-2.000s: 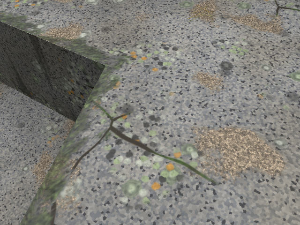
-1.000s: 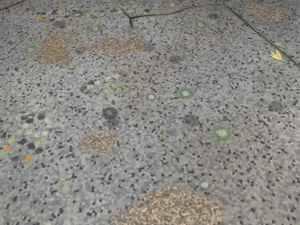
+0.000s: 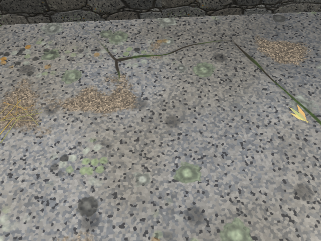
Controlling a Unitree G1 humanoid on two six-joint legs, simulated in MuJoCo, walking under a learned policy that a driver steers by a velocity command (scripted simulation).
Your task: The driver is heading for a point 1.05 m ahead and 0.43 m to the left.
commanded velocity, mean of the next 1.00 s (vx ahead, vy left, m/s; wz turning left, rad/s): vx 0.04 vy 0.00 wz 0.55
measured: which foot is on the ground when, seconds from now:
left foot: up 0.00-0.16, down 0.18-0.64, up 0.66-1.00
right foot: down 0.00-0.18, up 0.20-0.62, down 0.64-1.00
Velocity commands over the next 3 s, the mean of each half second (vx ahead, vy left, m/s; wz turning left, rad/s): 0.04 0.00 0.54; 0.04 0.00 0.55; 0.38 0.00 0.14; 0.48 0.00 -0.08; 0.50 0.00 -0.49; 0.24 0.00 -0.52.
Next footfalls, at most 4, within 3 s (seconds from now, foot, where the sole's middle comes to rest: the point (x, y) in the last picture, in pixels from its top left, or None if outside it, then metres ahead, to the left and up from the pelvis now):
0.18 left None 0.08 0.14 -0.77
0.64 right None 0.14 -0.08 -0.77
1.06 left None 0.00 0.15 -0.77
1.52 right None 0.42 0.16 -0.77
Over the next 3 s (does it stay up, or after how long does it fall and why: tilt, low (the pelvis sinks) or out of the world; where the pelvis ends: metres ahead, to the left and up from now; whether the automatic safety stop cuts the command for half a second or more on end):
stays up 0.87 0.47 0.00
